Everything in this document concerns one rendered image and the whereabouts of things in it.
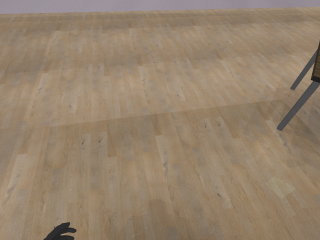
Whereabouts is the left robot hand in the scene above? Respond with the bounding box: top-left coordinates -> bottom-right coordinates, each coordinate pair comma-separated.
44,222 -> 77,240

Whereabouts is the table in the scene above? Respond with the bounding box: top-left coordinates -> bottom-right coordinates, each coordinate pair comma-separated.
277,41 -> 320,131

